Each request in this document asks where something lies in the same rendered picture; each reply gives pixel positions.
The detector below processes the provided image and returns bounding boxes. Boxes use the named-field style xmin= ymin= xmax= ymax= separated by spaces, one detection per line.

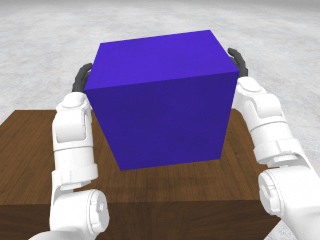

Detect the robot right hand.
xmin=227 ymin=47 xmax=248 ymax=79

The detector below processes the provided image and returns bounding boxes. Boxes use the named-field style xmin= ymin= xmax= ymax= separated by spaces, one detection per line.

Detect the left robot upper arm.
xmin=29 ymin=189 xmax=110 ymax=240

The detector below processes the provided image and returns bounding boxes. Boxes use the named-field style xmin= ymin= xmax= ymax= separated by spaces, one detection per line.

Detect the right robot forearm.
xmin=232 ymin=76 xmax=320 ymax=182

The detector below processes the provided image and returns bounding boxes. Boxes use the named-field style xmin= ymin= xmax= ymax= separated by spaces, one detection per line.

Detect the robot left hand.
xmin=71 ymin=63 xmax=93 ymax=94

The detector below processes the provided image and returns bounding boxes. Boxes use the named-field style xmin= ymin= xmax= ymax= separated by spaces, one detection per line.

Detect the right robot upper arm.
xmin=258 ymin=164 xmax=320 ymax=240

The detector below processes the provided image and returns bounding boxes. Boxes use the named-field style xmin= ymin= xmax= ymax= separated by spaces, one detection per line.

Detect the carton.
xmin=84 ymin=29 xmax=240 ymax=171

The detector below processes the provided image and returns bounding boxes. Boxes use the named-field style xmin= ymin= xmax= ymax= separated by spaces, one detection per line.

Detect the left robot forearm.
xmin=49 ymin=92 xmax=98 ymax=231

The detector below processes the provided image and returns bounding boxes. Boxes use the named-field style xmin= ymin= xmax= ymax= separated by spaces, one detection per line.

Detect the pedestal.
xmin=0 ymin=108 xmax=281 ymax=240

